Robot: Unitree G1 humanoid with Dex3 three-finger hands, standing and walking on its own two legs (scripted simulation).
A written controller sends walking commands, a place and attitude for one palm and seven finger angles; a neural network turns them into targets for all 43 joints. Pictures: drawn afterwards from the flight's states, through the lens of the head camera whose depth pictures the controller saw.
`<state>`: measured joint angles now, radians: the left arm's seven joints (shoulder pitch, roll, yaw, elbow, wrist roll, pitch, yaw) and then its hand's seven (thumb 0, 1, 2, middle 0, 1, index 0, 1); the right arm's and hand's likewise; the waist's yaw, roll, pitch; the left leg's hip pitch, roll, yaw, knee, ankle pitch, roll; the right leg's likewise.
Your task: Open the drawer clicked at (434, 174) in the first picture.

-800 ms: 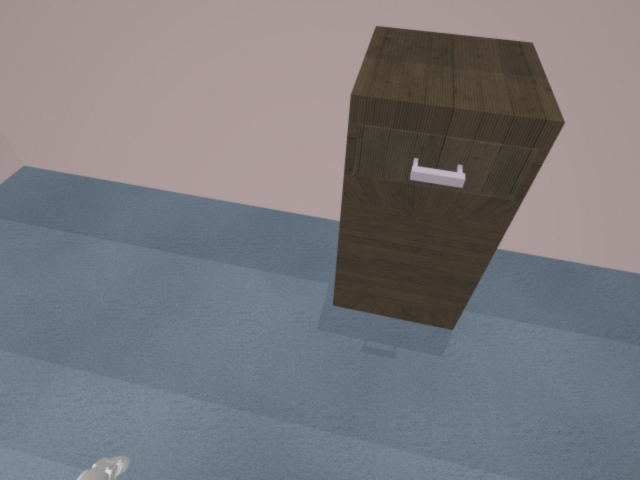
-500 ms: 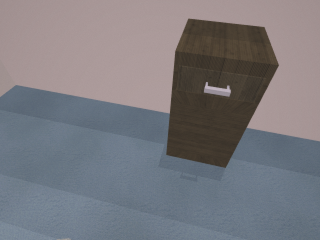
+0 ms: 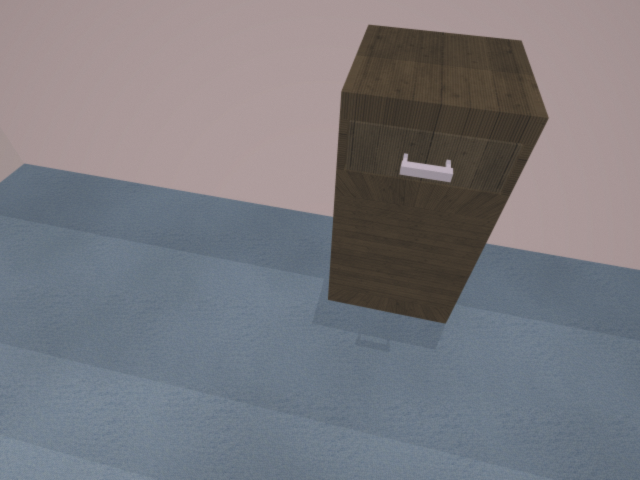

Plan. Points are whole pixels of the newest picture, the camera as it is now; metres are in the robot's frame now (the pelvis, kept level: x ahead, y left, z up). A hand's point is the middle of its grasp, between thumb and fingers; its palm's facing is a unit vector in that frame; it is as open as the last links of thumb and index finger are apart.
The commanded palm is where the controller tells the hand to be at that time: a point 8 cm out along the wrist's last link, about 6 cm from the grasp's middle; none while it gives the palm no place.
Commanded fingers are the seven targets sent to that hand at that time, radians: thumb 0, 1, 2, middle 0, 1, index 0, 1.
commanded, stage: stand and wait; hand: left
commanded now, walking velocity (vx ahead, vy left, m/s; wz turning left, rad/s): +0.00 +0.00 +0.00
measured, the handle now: (426, 165) +0.82 -0.21 -0.08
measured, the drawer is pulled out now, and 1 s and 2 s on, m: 0.00 0.00 0.00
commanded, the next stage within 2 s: look at it before walking up in 0.02 s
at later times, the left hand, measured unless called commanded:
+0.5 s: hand out of the picture +0.08 +0.24 -0.15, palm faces -0.02 -0.94 -0.33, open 7.4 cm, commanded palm none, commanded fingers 0.00 0.90 0.90 -0.20 -0.30 -0.20 -0.30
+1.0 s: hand out of the picture +0.09 +0.24 -0.16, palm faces -0.04 -0.94 -0.33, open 7.4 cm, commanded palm none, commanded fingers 0.00 0.90 0.90 -0.20 -0.30 -0.20 -0.30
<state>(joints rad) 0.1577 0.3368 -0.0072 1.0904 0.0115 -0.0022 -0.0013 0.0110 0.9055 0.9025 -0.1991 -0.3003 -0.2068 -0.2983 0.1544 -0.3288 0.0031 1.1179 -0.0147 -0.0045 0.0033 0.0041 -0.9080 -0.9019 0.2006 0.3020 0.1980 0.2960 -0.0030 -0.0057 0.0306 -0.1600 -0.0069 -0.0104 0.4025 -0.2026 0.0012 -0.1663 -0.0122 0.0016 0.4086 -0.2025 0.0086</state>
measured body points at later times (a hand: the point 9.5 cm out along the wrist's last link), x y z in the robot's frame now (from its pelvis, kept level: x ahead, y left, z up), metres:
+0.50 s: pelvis +0.01 +0.00 +0.00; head +0.01 +0.00 +0.45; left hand +0.09 +0.29 -0.13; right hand +0.09 -0.30 -0.13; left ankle +0.01 +0.12 -0.74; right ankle +0.01 -0.12 -0.74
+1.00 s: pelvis +0.01 -0.01 +0.00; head +0.02 -0.01 +0.45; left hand +0.09 +0.29 -0.13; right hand +0.09 -0.30 -0.13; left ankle +0.01 +0.12 -0.74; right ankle +0.01 -0.12 -0.74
